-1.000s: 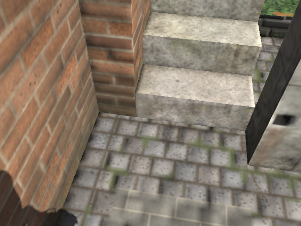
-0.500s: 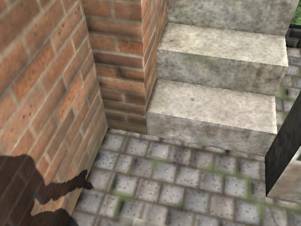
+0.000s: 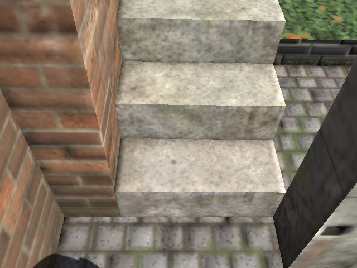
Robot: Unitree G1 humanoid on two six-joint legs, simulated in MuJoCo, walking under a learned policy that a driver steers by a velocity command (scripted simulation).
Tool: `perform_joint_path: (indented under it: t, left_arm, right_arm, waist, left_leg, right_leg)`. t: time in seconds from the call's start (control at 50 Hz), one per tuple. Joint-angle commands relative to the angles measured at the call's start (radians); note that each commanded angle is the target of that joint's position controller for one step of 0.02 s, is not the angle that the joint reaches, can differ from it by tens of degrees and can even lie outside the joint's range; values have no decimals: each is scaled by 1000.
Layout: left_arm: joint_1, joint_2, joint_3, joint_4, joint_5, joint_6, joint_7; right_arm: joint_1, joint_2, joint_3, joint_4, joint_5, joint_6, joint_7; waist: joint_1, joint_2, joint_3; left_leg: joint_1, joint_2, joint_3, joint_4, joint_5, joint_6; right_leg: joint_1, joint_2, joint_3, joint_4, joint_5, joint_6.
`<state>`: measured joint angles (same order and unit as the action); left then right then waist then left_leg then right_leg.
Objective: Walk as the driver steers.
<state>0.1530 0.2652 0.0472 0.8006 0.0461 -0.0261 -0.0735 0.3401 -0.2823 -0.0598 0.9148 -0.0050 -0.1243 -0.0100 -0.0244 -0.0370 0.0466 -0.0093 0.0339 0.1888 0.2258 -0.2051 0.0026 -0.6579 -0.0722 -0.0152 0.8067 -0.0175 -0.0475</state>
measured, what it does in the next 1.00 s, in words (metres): walks ahead: right foot, then left foot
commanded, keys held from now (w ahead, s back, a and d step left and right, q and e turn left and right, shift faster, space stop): w+e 0.38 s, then w+q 0.28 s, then q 0.34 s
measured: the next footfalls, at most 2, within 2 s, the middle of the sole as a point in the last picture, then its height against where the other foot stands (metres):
right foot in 0.16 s outside the picture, level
left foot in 0.68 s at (188, 264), level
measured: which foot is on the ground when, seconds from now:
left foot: down 0.00-0.18, up 0.20-0.66, down 0.68-1.00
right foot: up 0.00-0.14, down 0.16-0.70, up 0.72-1.00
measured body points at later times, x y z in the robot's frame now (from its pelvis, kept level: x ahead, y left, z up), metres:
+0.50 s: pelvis +0.27 -0.08 +0.00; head +0.31 -0.11 +0.44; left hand +0.36 +0.17 -0.13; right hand +0.38 -0.35 -0.12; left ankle +0.45 +0.04 -0.70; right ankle +0.21 -0.13 -0.75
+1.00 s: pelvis +0.45 -0.08 -0.01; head +0.50 -0.06 +0.44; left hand +0.67 +0.11 -0.12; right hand +0.41 -0.31 -0.14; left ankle +0.46 -0.03 -0.75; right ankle +0.50 -0.22 -0.61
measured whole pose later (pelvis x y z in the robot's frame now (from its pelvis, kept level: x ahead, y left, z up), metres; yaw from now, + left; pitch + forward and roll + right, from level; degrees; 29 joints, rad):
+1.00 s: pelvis +0.45 -0.08 -0.01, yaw -2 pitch +2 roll -2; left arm 0.03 0.18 0.01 0.73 0.04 0.02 0.04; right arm 0.46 -0.13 -0.02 0.84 -0.02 -0.02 -0.08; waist -0.08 -0.02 0.06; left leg -0.26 -0.15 -0.13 0.43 -0.18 0.11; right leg -0.81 0.03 0.03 1.39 -0.25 0.06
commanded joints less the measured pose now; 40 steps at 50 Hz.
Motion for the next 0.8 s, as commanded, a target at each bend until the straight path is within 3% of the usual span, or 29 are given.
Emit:
perform_joint_path:
  t: [0.02, 0.08, 0.12, 0.14, 0.16, 0.18, 0.2, 0.22, 0.24, 0.28, 0.3, 0.34, 0.36, 0.4, 0.48, 0.5, 0.52, 0.54, 0.56, 0.6, 0.64, 0.66, 0.68, 0.7, 0.72, 0.74, 0.76, 0.78, 0.8]
  left_arm:
    - [-92, 35, 11, -93, 16, -6, -13]
    - [-115, 49, 18, -116, 19, 0, -18]
    - [-90, 63, 25, -113, 17, -2, -11]
    - [21, 69, 34, -85, 17, -14, -2]
    - [209, 119, 54, -13, 30, -26, 13]
    - [269, 250, 87, -25, 51, -34, 37]
    - [293, 324, 101, -55, 13, -32, 43]
    - [256, 277, 91, -39, -6, -24, 62]
    - [203, 199, 70, -30, -19, -29, 71]
    - [147, 106, 44, -28, -44, -45, 87]
    - [146, 86, 36, -28, -36, -55, 88]
    - [179, 108, 39, -8, -49, -69, 83]
    - [175, 124, 44, -12, -46, -70, 81]
    - [200, 129, 43, 3, -57, -74, 81]
    - [242, 121, 29, 51, -40, -67, 97]
    - [256, 84, 14, 61, -31, -75, 103]
    - [292, 83, 14, 85, -13, -77, 113]
    - [292, 75, 12, 80, -1, -76, 118]
    - [265, 101, 24, 67, 7, -71, 127]
    - [197, 109, 21, 65, 11, -74, 135]
    - [153, 119, 21, 58, -2, -81, 136]
    - [106, 115, 17, 48, -27, -77, 153]
    - [57, 109, 10, 38, -49, -70, 159]
    - [20, 61, 2, 7, -53, -75, 150]
    - [246, -3, -17, 33, -39, -71, 137]
    - [253, 43, -12, 62, -12, -62, 130]
    - [175, 51, -4, 25, -12, -54, 118]
    - [121, 38, -4, 8, -2, -47, 109]
    - [85, 25, -6, -18, 2, -30, 105]
  right_arm:
    - [-8, -102, -20, -54, 27, -11, -21]
    - [-1, -132, -29, -51, 6, 9, -26]
    - [8, -175, -37, -45, -1, 30, -23]
    - [-12, -192, -44, -56, -10, 44, -8]
    - [-26, -155, -33, -89, -7, 48, -1]
    - [28, -18, 8, -156, -1, 38, 8]
    - [-18, -43, 3, -203, -15, 27, 23]
    - [-117, -101, -7, -212, -22, 31, 22]
    - [-133, -101, -3, -199, -14, 29, 18]
    - [-99, -65, 8, -166, -51, 49, 7]
    - [-62, -48, 8, -151, -43, 66, 8]
    - [-70, -24, 12, -158, -43, 85, 20]
    - [-75, -19, 10, -159, -45, 86, 28]
    - [-166, -4, 14, -193, -46, 87, 27]
    - [-290, 21, 31, -230, -21, 72, 14]
    - [-292, 26, 35, -217, -31, 86, 17]
    - [-219, 45, 38, -185, -26, 98, 12]
    - [-215, 15, 30, -178, -25, 103, 4]
    - [-227, -17, 24, -188, -19, 90, -4]
    - [-198, -2, 29, -181, -18, 88, -2]
    - [-92, -8, 26, -139, -19, 87, -5]
    - [24, -17, 15, -121, -9, 79, -17]
    - [186, -2, 14, -70, -16, 66, -18]
    - [259, -75, 0, -53, -15, 61, -28]
    - [237, -60, 22, -30, -14, 51, -28]
    - [149, -27, 19, -74, -5, 52, -20]
    - [78, 14, 24, -97, -11, 63, -25]
    - [25, 32, 28, -116, -15, 77, -34]
    - [18, 21, 25, -123, -15, 85, -44]
  waist:
    - [4, 140, 61]
    - [9, 149, 66]
    - [17, 144, 25]
    - [79, 102, -52]
    - [151, 36, -201]
    - [119, -166, -325]
    - [110, -241, -436]
    - [118, -93, -332]
    - [98, -4, -215]
    - [31, -7, -103]
    - [18, -39, -130]
    - [3, -15, -131]
    - [6, -25, -124]
    - [27, -49, -72]
    - [67, -56, -41]
    - [79, -62, -60]
    - [66, -113, -81]
    - [73, -71, -68]
    - [70, -17, -42]
    - [18, 6, -15]
    - [-15, -32, -69]
    - [-69, -32, -114]
    - [-135, -29, -119]
    - [-126, 188, -106]
    - [14, 370, -184]
    - [15, 230, -190]
    - [15, 150, -143]
    - [34, 50, -109]
    - [36, 8, -101]
  left_leg:
    - [-77, 255, -53, -168, 53, 113]
    - [40, 277, -5, -89, 175, 102]
    - [68, 267, 32, 64, 422, 105]
    - [41, 228, 69, 272, 585, 98]
    - [-83, 164, 91, 555, 530, 79]
    - [-480, 103, 56, 873, -72, 44]
    - [-710, -49, -124, 1090, -388, 25]
    - [-776, 22, -242, 1054, -235, 42]
    - [-752, 72, -227, 996, -99, 48]
    - [-642, 105, -240, 867, -34, 22]
    - [-581, 101, -236, 847, -33, 11]
    - [-542, 69, -218, 808, -32, -9]
    - [-543, 56, -201, 761, 6, -16]
    - [-540, 29, -163, 654, 89, -39]
    - [-517, 23, -150, 471, 209, -47]
    - [-525, 14, -164, 476, 180, -31]
    - [-533, 15, -171, 579, 144, -7]
    - [-595, 28, -208, 631, 117, 12]
    - [-621, 25, -228, 631, 79, 38]
    - [-574, 0, -235, 591, 11, 79]
    - [-363, -82, -142, 503, -15, 118]
    - [-262, -113, -117, 418, 57, 119]
    - [-134, -120, -124, 157, 292, 113]
    - [77, 84, -398, 135, 964, 200]
    - [163, 273, -581, 203, 1529, 346]
    - [72, 278, -550, 182, 1338, 390]
    - [25, 233, -546, 152, 1079, 391]
    - [-49, 197, -520, 137, 904, 356]
    - [-99, 169, -490, 130, 852, 333]
  right_leg:
    - [74, 4, -22, -136, 59, -29]
    - [75, 22, -44, -215, -71, -70]
    - [173, 80, -88, -265, -221, -90]
    - [325, 138, -109, -310, -199, -106]
    - [586, 144, -68, -328, -190, -128]
    - [922, -161, 404, -366, -401, -231]
    - [1028, -294, 875, -564, -428, -321]
    - [987, -247, 701, -593, -343, -254]
    - [856, -214, 537, -556, -160, -225]
    - [666, -113, 347, -548, 204, -149]
    - [641, -98, 301, -536, 351, -128]
    - [591, -66, 252, -527, 439, -131]
    - [575, -46, 229, -531, 428, -132]
    - [518, -8, 191, -550, 390, -119]
    - [558, -23, 160, -539, 471, -108]
    - [587, -58, 180, -532, 458, -118]
    - [632, -103, 193, -514, 409, -152]
    - [673, -134, 211, -517, 400, -167]
    - [682, -154, 215, -529, 414, -157]
    - [696, -153, 175, -479, 609, -150]
    - [672, -104, 97, -332, 1018, -108]
    - [656, -103, 82, -183, 1151, -97]
    - [590, 3, 20, 71, 981, -52]
    - [261, 179, -34, 483, 166, 34]
    - [91, 219, 39, 658, -493, 71]
    - [94, 159, 78, 705, -478, 76]
    - [26, 148, 69, 744, -447, 89]
    - [-3, 122, 69, 733, -423, 87]
    - [-14, 111, 61, 723, -402, 97]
